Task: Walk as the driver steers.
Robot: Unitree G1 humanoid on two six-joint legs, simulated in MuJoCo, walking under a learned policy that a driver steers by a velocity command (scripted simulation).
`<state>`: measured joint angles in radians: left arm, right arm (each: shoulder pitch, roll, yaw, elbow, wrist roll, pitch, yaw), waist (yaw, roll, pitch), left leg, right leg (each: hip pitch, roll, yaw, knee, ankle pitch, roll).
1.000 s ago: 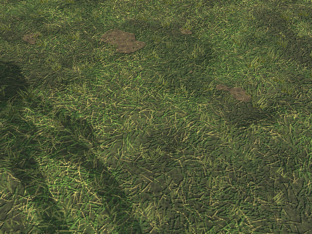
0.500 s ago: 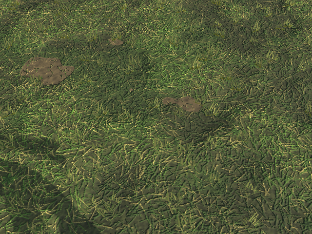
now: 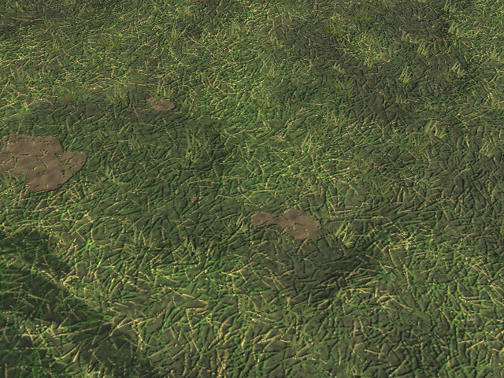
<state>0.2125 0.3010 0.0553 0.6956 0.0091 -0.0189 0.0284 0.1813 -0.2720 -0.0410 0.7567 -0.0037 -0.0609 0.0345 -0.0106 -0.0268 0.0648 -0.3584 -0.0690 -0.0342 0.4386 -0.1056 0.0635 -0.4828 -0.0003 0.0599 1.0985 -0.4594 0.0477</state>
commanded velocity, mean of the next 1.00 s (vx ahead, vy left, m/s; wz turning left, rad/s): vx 0.04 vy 0.00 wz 0.31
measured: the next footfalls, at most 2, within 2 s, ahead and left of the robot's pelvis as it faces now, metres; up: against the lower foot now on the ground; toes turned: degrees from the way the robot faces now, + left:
right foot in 0.30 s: +0.16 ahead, -0.13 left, +0.00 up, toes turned +16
left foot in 0.68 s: +0.06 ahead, +0.12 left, +0.00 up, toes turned +15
